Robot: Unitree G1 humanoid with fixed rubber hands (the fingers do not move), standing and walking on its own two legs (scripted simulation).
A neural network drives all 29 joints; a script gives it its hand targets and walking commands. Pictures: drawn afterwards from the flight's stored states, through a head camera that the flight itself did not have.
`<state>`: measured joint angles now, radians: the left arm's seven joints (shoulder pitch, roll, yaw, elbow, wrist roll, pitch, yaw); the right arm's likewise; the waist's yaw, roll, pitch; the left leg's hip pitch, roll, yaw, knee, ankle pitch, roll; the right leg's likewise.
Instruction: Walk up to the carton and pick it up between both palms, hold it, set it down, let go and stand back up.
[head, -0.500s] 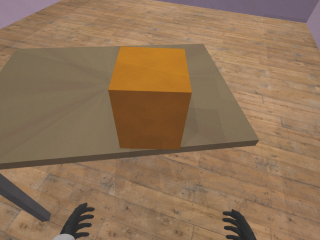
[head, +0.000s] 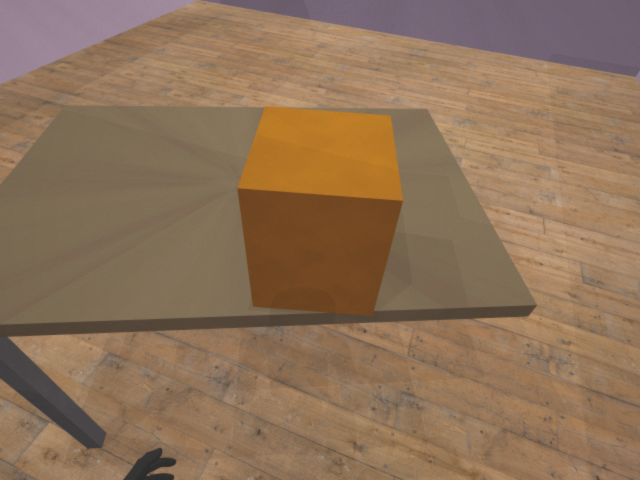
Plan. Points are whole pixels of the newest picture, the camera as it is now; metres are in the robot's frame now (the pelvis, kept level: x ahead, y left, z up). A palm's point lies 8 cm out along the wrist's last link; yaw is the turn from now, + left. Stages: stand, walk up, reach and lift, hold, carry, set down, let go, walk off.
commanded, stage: stand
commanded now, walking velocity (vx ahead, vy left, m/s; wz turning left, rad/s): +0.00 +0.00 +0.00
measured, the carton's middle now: (320, 213) +0.50 +0.02 +0.06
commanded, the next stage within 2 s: none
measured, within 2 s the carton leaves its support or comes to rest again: neither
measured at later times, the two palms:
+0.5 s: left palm out of the picture -0.04 +0.22 -0.14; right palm out of the picture -0.01 -0.22 -0.13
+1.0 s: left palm out of the picture -0.12 +0.19 -0.15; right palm out of the picture -0.10 -0.21 -0.15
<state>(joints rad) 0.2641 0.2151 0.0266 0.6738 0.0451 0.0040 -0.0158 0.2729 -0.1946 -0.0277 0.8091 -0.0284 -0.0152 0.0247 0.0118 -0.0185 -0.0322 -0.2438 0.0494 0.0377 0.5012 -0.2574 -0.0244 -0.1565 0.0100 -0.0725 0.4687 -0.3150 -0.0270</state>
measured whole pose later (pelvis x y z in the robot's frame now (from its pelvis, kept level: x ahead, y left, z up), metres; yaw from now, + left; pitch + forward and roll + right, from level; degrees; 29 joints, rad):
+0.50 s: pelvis -0.01 +0.00 +0.00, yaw +2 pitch -1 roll +0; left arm 0.41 0.16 0.04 1.01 0.02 -0.01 0.03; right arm 0.38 -0.14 -0.04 1.03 -0.02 0.00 -0.02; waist 0.00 -0.02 -0.04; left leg -0.21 0.03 0.00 0.45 -0.22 -0.02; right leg -0.11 0.00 -0.11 0.42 -0.29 -0.03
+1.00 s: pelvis -0.05 -0.01 +0.00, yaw +3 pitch -3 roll +0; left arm 0.40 0.10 0.03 1.15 0.02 0.00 0.04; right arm 0.41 -0.09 0.01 1.14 -0.02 0.01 -0.04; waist 0.00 -0.01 0.00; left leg -0.23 0.04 -0.02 0.44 -0.15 -0.03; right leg -0.14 0.01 -0.13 0.44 -0.25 -0.05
